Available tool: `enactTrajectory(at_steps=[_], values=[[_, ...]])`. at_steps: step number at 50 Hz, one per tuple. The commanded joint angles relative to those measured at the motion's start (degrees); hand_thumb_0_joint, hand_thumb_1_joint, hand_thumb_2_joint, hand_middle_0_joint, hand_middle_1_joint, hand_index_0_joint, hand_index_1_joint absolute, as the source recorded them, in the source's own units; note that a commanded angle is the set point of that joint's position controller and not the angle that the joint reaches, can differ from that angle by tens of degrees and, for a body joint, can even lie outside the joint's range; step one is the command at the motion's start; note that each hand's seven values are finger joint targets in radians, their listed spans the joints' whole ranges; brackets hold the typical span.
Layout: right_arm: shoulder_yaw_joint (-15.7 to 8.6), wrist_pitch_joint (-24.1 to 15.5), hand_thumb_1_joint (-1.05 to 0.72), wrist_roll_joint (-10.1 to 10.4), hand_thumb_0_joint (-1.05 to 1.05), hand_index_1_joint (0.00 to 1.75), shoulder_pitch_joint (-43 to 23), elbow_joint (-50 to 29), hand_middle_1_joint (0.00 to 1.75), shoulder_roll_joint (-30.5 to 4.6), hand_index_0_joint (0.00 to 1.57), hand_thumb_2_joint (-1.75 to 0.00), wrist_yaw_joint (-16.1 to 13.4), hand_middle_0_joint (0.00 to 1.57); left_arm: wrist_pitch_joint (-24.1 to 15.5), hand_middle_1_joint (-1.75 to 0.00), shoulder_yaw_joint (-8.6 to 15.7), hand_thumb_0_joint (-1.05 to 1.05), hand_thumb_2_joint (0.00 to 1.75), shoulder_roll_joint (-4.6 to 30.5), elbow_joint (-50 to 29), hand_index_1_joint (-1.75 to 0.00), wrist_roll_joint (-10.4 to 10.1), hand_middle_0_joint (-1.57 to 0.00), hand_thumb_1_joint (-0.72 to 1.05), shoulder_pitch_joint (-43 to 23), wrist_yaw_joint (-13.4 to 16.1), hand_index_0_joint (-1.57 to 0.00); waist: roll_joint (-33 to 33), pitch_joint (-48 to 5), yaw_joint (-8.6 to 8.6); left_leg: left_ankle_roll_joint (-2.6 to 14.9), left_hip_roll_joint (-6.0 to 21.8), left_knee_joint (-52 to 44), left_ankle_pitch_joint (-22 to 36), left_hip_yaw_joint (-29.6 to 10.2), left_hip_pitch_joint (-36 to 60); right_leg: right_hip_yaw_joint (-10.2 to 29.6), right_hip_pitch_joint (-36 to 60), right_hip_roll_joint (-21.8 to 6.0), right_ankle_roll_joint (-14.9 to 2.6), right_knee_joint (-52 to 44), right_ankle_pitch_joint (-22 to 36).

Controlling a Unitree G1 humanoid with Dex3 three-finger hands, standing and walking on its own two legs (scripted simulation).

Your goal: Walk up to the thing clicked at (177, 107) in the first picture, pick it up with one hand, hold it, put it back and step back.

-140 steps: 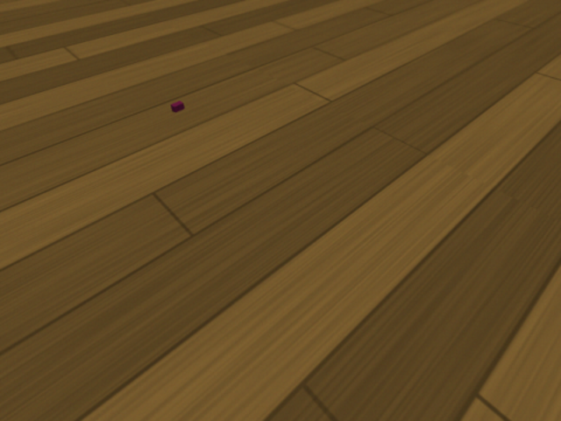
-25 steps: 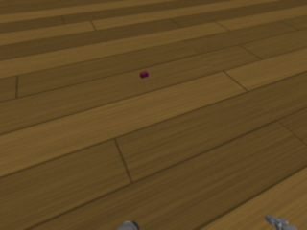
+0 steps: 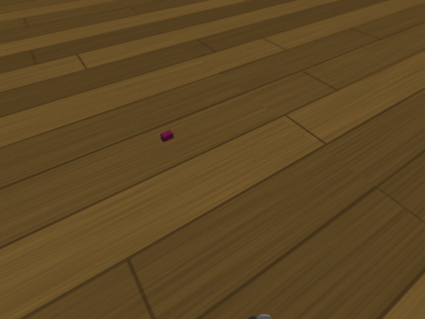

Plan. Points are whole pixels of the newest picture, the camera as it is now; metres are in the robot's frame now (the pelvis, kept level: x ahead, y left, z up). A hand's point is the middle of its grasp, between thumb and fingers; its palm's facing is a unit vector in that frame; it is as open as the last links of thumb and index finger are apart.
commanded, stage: walk up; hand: left
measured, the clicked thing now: (167, 135) +1.45 +0.28 -0.74
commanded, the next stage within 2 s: none
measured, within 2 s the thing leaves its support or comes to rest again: neither
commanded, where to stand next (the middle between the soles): +1.13 -0.02 m, yaw +0 degrees
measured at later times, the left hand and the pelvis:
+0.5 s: hand (95, 279) +0.28 +0.28 -0.16, palm faces +0.03 -0.94 -0.35, open 7.4 cm; pelvis +0.28 +0.00 -0.01, yaw +1 degrees
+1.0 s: hand (132, 166) +0.61 +0.24 -0.12, palm faces -0.02 -0.91 -0.42, open 7.4 cm; pelvis +0.51 -0.04 -0.01, yaw -1 degrees
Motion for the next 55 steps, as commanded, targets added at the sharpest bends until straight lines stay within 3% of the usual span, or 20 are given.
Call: enactTrajectory(at_steps=[1, 2, 3, 5, 9, 14, 20, 23, 24, 25, 26, 28, 31, 39, 45, 46, 47, 48, 50, 55], values=[[-2.9, -1.45, -0.9, -0.62, 0.0, 0.3, -1.91, -6.01, 0.3, -12.23, 0.2, -0.9, -1.93, 0.2, -2.66, -0.3, 4.74, 0.0, 0.9, 12.81, -1.51, -0.3, 0.05, -0.2, 0.9, 8.75, 1.89, -0.2, -2.9, -9.72, 7.86, 6.88, 7.11, 22.98, 26.62, -1.2, -15.36, -0.94, 30.79, 3.22, -2.71, -3.7, -7.68], [-1.31, -1.52, -0.9, -0.18, 0.0, 0.3, 1.17, -7.03, 0.3, -8.37, 0.2, -0.9, -1.78, 0.2, -2.97, -0.3, 6.4, 0.0, 0.9, 17.81, -1.06, -0.3, 0.62, -0.2, 0.9, 16.25, 2.86, -0.2, -14.91, -15.76, 10.35, 4.89, 1.8, 39.53, 11.08, -0.01, -25.97, 16.18, 41.57, -8.79, -4.89, -6.51, -18.84], [-1.72, -1.51, -0.9, 0.85, 0.0, 0.3, 0.93, -7.13, 0.3, -10.31, 0.2, -0.9, -2.06, 0.2, -3.07, -0.3, 6.84, 0.0, 0.9, 21.56, -1.66, -0.3, -0.24, -0.2, 0.9, 16.09, 3.33, -0.2, -17.32, -13.01, 9.92, 3.3, -4.33, 48.25, -5.54, -2.82, -41.12, 41.04, 47.1, -19.36, -12.18, -16.81, -18.07], [-2.24, -0.95, -0.9, 0.94, 0.0, 0.3, -2.93, -4.47, 0.3, -13.03, 0.2, -0.9, -2.45, 0.2, -3.08, -0.3, 5.59, 0.0, 0.9, 17.65, -3.52, -0.3, -2.03, -0.2, 0.9, 9.15, 3.95, -0.2, -4.2, -5.79, 7.52, 3.75, 2.55, 51.67, 0.81, -11.75, -38.47, 27.99, 33.17, -16.12, -11.52, -16.67, -10.05], [-2.41, 0.09, -0.9, 0.1, 0.0, 0.3, -0.34, -2.48, 0.3, -11.98, 0.2, -0.9, -0.85, 0.2, -3.82, -0.3, 3.86, 0.0, 0.9, 12.45, -5.03, -0.3, -1.33, -0.2, 0.9, 4.3, 4.04, -0.2, -5.91, -1.22, 3.02, 3.31, 4.99, 40.17, 7.95, -9.13, -33.05, 11.6, 19.88, -7.97, -9.01, -18.57, -6.02], [-2.72, 0.72, -0.9, -1.03, 0.0, 0.3, -7.63, -5.02, 0.3, -10.67, 0.2, -0.9, 0.89, 0.2, -4.65, -0.3, 4.31, 0.0, 0.9, 13.58, -7.13, -0.3, -0.38, -0.2, 0.9, 4.38, 3.6, -0.2, -4.81, 1.16, 4.2, 0.52, 6.57, 24.61, 11.66, -6.83, -36.17, 7.99, 18.78, -8.44, -10.92, -22.71, -15.95], [-2.89, -0.5, -0.9, -0.96, 0.0, 0.3, -13.56, -6.07, 0.3, -9.02, 0.2, -0.9, 1.41, 0.2, -3.94, -0.3, 4.09, 0.0, 0.9, 13.81, -6.61, -0.3, -0.34, -0.2, 0.9, 6.94, 3.15, -0.2, -3.96, -0.02, 5.42, 1.79, 3.8, 10.72, 18.62, -2.91, -25.16, 3.4, 19.25, -7.07, -9.01, -16.97, -7.37], [-4.2, -0.84, -0.9, -1.26, 0.0, 0.3, -5.39, -3.41, 0.3, -12.0, 0.2, -0.9, 0.52, 0.2, -3.54, -0.3, 2.96, 0.0, 0.9, 12.64, -7.22, -0.3, -0.26, -0.2, 0.9, 7.01, 3.68, -0.2, 3.34, -3.35, 0.49, 4.02, 0.78, 9.24, 12.9, -1.51, -7.8, 0.52, 12.62, -4.55, -6.81, -2.22, 0.53], [-5.29, -1.05, -0.9, -2.11, 0.0, 0.3, 2.48, -1.69, 0.3, -14.96, 0.2, -0.9, -0.1, 0.2, -3.36, -0.3, 1.94, 0.0, 0.9, 10.16, -7.22, -0.3, -0.46, -0.2, 0.9, 8.97, 3.94, -0.2, 10.73, -7.47, -3.38, 7.19, 3.68, 6.06, 4.74, -6.73, 1.89, -2.69, 6.94, -0.6, -4.85, 13.56, 1.78], [-6.64, -1.24, -0.9, -2.77, 0.0, 0.3, 6.66, -2.67, 0.3, -20.13, 0.2, -0.9, -0.92, 0.2, -3.19, -0.3, 0.7, 0.0, 0.9, 5.5, -8.32, -0.3, -1.34, -0.2, 0.9, 11.48, 4.1, -0.2, 23.34, -11.56, -3.95, 12.06, 19.41, -0.09, -2.98, -32.93, 11.49, -2.62, -6.63, 6.83, -1.18, 30.63, -20.06], [-6.96, -1.2, -0.9, -0.59, 0.0, 0.3, 4.54, -4.42, 0.3, -21.49, 0.2, -0.9, -1.06, 0.2, -2.82, -0.3, 1.92, 0.0, 0.9, 11.52, -7.05, -0.3, -1.66, -0.2, 0.9, 12.18, 5.02, -0.2, 13.86, -13.1, -3.69, 17.89, 25.32, -7.07, -8.42, -46.72, 10.18, 4.13, -10.49, 7.77, -1.65, 35.87, -27.62], [-5.52, -0.89, -0.9, 0.94, 0.0, 0.3, -0.76, -5.52, 0.3, -17.63, 0.2, -0.9, -1.56, 0.2, -2.96, -0.3, 1.61, 0.0, 0.9, 12.94, -5.54, -0.3, -1.2, -0.2, 0.9, 9.3, 4.94, -0.2, 6.21, -5.19, -1.42, 15.08, 20.87, -6.12, 3.04, -30.92, 0.08, 9.19, -9.47, 3.34, -1.21, 37.65, -19.92], [-3.62, -1.39, -0.9, 0.94, 0.0, 0.3, -5.48, -6.57, 0.3, -14.04, 0.2, -0.9, -1.61, 0.2, -2.33, -0.3, 1.97, 0.0, 0.9, 11.44, -2.63, -0.3, -1.19, -0.2, 0.9, 13.31, 3.89, -0.2, 9.27, -1.37, 2.33, 12.8, 15.77, -7.5, 8.4, -16.22, -12.12, 6.62, -2.3, -0.28, 0.48, 28.99, -16.45], [-4.12, -1.96, -0.9, 0.12, 0.0, 0.3, -6.94, -8.16, 0.3, -15.93, 0.2, -0.9, -0.78, 0.2, -1.76, -0.3, 2.7, 0.0, 0.9, 9.86, -4.41, -0.3, 0.16, -0.2, 0.9, 5.03, 1.31, -0.2, 9.57, 1.9, 1.64, 13.64, 13.89, -10.62, -1.66, -9.91, -15.44, 1.16, 1.02, -2.02, 2.1, 7.37, -5.2], [-2.97, -0.91, -0.9, 0.11, 0.0, 0.3, -5.85, -8.03, 0.3, -13.29, 0.2, -0.9, -1.12, 0.2, -3.07, -0.3, 4.04, 0.0, 0.9, 10.89, -1.87, -0.3, 0.26, -0.2, 0.9, 8.98, 2.25, -0.2, 1.95, -2.63, 5.7, 9.27, 10.05, 8.53, 11.13, -4.5, -20.69, -2.7, 22.26, 3.63, -0.05, -0.79, -6.69], [-1.89, -0.84, -0.9, -0.02, 0.0, 0.3, -3.83, -7.77, 0.3, -10.78, 0.2, -0.9, -1.09, 0.2, -3.64, -0.3, 5.02, 0.0, 0.9, 12.98, -0.92, -0.3, 0.36, -0.2, 0.9, 14.63, 3.05, -0.2, -5.7, -6.03, 8.53, 7.71, 5.99, 23.73, 12.66, -1.03, -24.27, 2.41, 30.16, 0.83, -1.51, -5.86, -14.33], [-0.45, -0.84, -0.9, 0.09, 0.0, 0.3, -2.82, -9.14, 0.3, -6.6, 0.2, -0.9, -1.02, 0.2, -4.24, -0.3, 6.24, 0.0, 0.9, 18.47, -1.34, -0.3, 0.59, -0.2, 0.9, 18.6, 3.95, -0.2, -17.93, -6.56, 9.43, 4.85, -1.0, 39.29, -3.67, 0.53, -36.08, 24.05, 35.58, -12.5, -5.44, -13.76, -23.02], [-1.63, -0.39, -0.9, 0.15, 0.0, 0.3, -5.09, -8.76, 0.3, -11.35, 0.2, -0.9, -1.55, 0.2, -4.01, -0.3, 6.09, 0.0, 0.9, 20.78, -2.06, -0.3, -0.1, -0.2, 0.9, 18.08, 4.05, -0.2, -13.36, -5.06, 9.91, 3.93, -2.22, 45.5, -8.64, -4.54, -43.21, 40.13, 35.14, -19.75, -12.71, -19.57, -24.82], [-2.04, 0.0, -0.9, 0.7, 0.0, 0.3, -5.76, -6.69, 0.3, -13.33, 0.2, -0.9, -1.73, 0.2, -3.8, -0.3, 5.18, 0.0, 0.9, 17.76, -4.05, -0.3, -1.43, -0.2, 0.9, 11.68, 4.45, -0.2, -4.17, -0.34, 7.2, 3.91, 2.99, 46.95, -1.58, -11.45, -42.23, 29.46, 27.24, -17.19, -13.36, -18.29, -19.59], [-2.45, 0.77, -0.9, -0.06, 0.0, 0.3, -2.26, -3.76, 0.3, -11.72, 0.2, -0.9, 0.05, 0.2, -3.83, -0.3, 3.87, 0.0, 0.9, 14.22, -6.46, -0.3, -0.36, -0.2, 0.9, 5.73, 4.41, -0.2, -8.03, 0.27, 3.54, 2.08, 4.72, 30.2, 3.58, -7.62, -32.73, 9.89, 16.29, -10.28, -11.37, -18.97, -14.3]])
